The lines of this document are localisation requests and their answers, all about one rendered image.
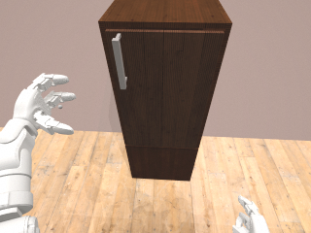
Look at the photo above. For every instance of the handle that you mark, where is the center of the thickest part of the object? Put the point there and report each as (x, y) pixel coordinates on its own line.
(116, 43)

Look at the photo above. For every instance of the robot left hand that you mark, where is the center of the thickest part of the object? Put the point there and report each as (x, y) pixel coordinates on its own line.
(30, 103)

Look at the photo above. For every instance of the cupboard door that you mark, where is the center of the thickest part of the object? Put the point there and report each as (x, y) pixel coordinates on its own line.
(169, 78)

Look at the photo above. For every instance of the robot left forearm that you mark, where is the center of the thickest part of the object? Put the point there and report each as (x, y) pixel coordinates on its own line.
(17, 140)

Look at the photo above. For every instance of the robot right hand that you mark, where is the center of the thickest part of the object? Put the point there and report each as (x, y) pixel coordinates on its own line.
(254, 222)

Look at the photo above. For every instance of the robot left upper arm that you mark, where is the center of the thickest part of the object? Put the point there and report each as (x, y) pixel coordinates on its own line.
(23, 224)

